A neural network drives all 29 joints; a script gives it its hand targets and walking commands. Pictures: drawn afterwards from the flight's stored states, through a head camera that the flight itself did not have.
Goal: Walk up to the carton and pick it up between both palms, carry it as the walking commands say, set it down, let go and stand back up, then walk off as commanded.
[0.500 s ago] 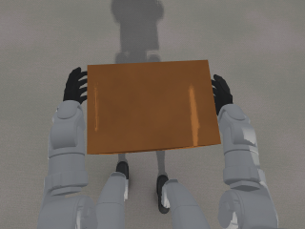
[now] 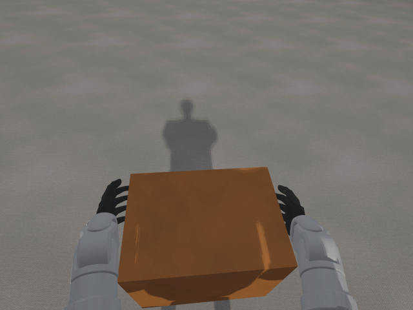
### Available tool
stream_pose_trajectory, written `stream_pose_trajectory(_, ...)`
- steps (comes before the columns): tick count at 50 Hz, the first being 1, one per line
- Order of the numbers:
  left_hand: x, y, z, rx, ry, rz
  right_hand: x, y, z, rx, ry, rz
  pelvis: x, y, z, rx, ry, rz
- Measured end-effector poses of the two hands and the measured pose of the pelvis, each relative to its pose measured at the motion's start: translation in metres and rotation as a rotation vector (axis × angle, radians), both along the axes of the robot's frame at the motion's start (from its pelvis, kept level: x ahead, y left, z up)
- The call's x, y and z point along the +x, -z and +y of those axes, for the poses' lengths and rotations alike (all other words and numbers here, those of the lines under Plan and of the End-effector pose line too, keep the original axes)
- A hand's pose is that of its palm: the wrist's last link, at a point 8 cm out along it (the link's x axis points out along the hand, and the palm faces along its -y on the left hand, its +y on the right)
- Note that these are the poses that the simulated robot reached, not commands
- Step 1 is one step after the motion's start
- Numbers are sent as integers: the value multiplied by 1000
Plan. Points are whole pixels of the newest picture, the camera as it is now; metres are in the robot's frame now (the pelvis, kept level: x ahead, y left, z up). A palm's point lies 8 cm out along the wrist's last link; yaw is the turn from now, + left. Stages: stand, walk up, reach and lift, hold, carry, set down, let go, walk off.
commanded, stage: reach and lift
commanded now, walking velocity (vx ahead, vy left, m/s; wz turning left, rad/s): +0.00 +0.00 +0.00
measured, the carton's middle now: (202, 239) +0.29 +0.01 -0.05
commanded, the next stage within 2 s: hold in 1.22 s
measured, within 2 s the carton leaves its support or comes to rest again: neither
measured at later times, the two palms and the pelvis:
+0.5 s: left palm (112, 229) +0.26 +0.18 +0.04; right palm (307, 234) +0.27 -0.19 +0.03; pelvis +0.02 -0.02 +0.00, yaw +2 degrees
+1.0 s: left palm (109, 228) +0.27 +0.19 +0.04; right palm (306, 237) +0.26 -0.19 +0.03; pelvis -0.01 -0.01 +0.00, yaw +1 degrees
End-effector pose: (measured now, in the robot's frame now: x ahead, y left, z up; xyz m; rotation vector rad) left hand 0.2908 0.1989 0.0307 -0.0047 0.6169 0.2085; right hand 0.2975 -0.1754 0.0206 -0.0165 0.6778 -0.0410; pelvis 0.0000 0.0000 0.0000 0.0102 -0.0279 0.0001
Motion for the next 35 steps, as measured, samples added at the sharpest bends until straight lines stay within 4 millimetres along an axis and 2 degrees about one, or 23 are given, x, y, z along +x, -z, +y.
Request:
stream_pose_trajectory(7, -14, -4, -5, -5, -18, 0, -11, -2, -5, 3, -4, 1, 15, -3, -5, 4, -4, -22)
stream_pose_trajectory(14, -22, -5, -11, 3, -18, 6, -19, -3, -10, 0, 0, 7, 19, -3, -14, 4, -15, -53)
stream_pose_trajectory(24, -26, -6, -17, 18, 9, 9, -29, -5, -16, -12, 19, 10, 17, -1, -23, -1, -26, -82)
stream_pose_trajectory(35, -29, -6, -18, 17, 26, 10, -37, -6, -17, -17, 35, 11, 5, 1, -21, -5, -29, -101)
